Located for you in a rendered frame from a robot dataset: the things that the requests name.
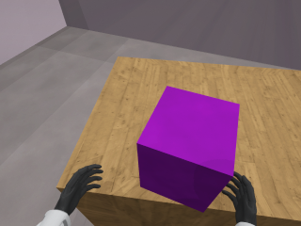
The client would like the left robot forearm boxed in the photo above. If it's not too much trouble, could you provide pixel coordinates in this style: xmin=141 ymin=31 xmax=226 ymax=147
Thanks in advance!
xmin=37 ymin=209 xmax=71 ymax=226

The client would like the carton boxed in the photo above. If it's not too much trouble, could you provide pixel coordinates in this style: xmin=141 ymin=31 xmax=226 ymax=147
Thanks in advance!
xmin=136 ymin=86 xmax=240 ymax=213

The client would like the pedestal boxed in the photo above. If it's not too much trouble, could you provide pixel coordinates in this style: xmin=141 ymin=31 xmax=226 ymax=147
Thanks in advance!
xmin=56 ymin=56 xmax=301 ymax=226

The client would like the robot left hand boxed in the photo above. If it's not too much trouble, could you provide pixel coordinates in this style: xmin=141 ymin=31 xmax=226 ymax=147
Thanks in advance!
xmin=55 ymin=164 xmax=103 ymax=215

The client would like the robot right hand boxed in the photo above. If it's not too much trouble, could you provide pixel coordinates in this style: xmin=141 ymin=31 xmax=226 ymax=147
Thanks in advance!
xmin=221 ymin=171 xmax=257 ymax=226

